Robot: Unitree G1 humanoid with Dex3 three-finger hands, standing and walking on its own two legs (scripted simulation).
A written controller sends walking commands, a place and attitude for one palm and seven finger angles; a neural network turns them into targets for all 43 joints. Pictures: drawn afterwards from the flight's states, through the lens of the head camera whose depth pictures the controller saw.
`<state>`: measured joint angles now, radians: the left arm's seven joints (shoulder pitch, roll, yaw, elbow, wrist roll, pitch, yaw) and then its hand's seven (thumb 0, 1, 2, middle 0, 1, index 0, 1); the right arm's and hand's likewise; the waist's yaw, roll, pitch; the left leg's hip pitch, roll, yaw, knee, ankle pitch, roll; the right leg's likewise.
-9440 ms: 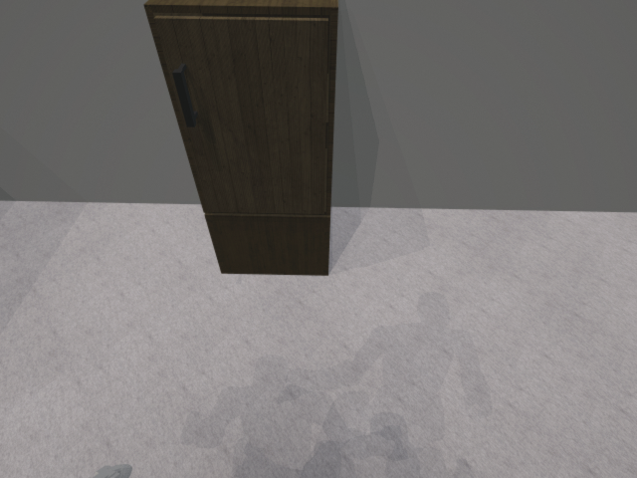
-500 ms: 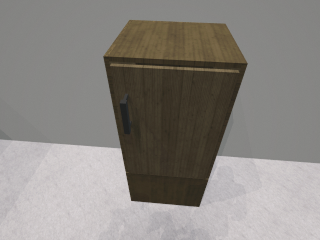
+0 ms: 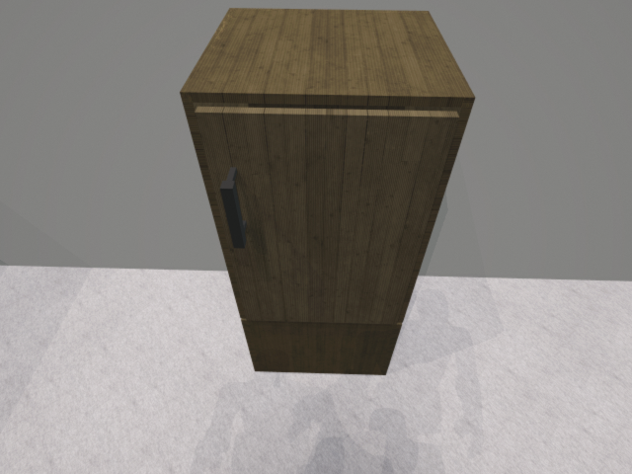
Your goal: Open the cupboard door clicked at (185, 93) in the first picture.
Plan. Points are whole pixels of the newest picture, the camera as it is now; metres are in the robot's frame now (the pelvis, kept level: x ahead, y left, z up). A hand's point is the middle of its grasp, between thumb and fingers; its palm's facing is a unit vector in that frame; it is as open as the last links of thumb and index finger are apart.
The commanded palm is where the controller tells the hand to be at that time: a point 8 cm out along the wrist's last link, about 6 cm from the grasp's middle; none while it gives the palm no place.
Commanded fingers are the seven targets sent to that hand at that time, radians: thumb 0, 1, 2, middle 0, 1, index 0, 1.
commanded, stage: look again from close up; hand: left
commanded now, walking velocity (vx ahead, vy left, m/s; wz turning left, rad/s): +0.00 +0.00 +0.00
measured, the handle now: (236, 208) +0.53 +0.17 +0.02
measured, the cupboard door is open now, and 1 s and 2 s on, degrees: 0 0 0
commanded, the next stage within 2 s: raise the hand with hooked fingers in 0.50 s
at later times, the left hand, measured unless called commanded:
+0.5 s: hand out of the picture +0.13 +0.22 -0.14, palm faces -0.01 -0.94 -0.33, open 7.4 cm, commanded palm none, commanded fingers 0.00 0.90 0.90 -0.20 -0.30 -0.20 -0.30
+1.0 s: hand (165, 432) +0.19 +0.21 -0.07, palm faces +0.06 -1.00 -0.07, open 8.5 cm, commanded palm +0.17 +0.27 -0.04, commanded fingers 0.00 0.41 0.69 -0.23 -0.62 -0.23 -0.62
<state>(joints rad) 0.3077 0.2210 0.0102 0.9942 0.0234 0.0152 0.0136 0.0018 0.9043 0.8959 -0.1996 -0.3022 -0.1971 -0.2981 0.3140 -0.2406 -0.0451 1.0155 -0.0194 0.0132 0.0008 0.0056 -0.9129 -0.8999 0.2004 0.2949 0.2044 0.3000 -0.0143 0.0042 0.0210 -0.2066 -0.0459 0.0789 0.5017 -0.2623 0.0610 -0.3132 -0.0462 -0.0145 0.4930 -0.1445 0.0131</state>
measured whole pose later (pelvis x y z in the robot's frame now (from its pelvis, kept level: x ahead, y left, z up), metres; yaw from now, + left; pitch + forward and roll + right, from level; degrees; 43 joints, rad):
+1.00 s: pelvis +0.03 -0.04 -0.08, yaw +3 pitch +15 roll +0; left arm 0.32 0.27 0.35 0.38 -0.39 -0.66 -0.59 0.00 0.63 0.78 -0.22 -0.48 -0.22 -0.47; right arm 0.15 -0.27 -0.03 0.57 0.03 -0.34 -0.02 0.01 -0.91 -0.90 0.20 0.30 0.21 0.30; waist 0.05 -0.03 -0.09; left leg -0.83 0.01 0.00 1.16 -0.58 -0.01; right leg -0.91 -0.03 -0.10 1.12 -0.46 -0.05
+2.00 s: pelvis +0.03 +0.00 -0.05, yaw +3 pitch +11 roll -3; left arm 0.07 0.41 0.38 0.28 -0.35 -0.25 -0.49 -0.01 -0.46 0.31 -0.30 -1.18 -0.29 -1.17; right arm 0.29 -0.27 0.04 0.54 0.04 -0.24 -0.07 0.01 -0.91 -0.90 0.20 0.30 0.21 0.30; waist 0.00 0.02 -0.10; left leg -0.65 0.00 0.00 0.98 -0.52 0.05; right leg -0.70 -0.03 -0.09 0.88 -0.37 0.01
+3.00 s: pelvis +0.03 -0.02 -0.04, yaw +3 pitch +10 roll -2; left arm -0.15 0.43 0.41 0.55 -0.34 -0.28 -0.53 -0.02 -0.50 0.30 -0.30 -1.20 -0.30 -1.20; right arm 0.29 -0.28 0.04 0.57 0.05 -0.18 -0.10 0.01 -0.91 -0.90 0.20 0.30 0.21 0.30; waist -0.01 0.02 -0.08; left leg -0.59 0.01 0.00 0.89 -0.47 0.02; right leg -0.65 -0.01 -0.09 0.82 -0.34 -0.02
